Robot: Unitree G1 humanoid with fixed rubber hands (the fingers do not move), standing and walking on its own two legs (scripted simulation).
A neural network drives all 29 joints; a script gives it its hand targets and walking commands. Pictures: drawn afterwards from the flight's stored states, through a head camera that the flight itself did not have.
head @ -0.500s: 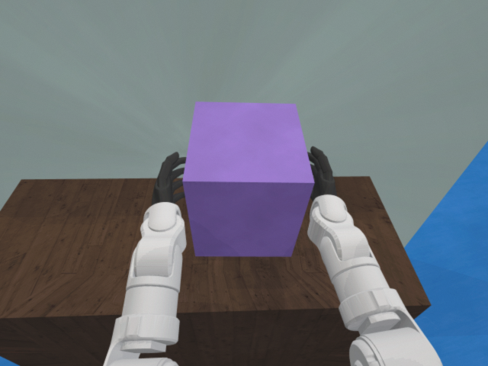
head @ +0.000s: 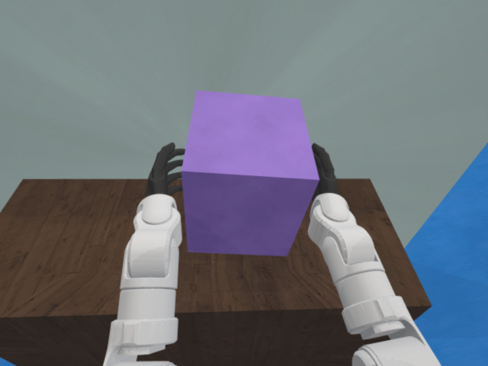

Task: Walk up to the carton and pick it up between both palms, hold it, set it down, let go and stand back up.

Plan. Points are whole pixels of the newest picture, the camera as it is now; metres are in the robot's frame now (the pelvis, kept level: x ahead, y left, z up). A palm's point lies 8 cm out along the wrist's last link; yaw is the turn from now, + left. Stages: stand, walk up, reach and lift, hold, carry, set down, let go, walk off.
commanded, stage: reach and lift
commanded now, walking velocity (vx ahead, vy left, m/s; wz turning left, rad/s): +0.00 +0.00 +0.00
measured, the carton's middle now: (243, 176) +0.38 -0.01 +0.14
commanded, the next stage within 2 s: hold in 0.64 s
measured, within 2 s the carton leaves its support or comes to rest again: neither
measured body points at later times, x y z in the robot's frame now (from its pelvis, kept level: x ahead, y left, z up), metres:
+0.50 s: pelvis -0.01 -0.01 +0.00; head -0.04 +0.01 +0.45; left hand +0.37 +0.11 +0.15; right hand +0.36 -0.15 +0.14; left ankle +0.00 +0.11 -0.75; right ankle +0.01 -0.13 -0.75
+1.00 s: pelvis -0.01 -0.01 +0.00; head -0.04 +0.02 +0.45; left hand +0.36 +0.11 +0.16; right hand +0.36 -0.15 +0.15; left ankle +0.00 +0.11 -0.75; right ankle +0.01 -0.13 -0.75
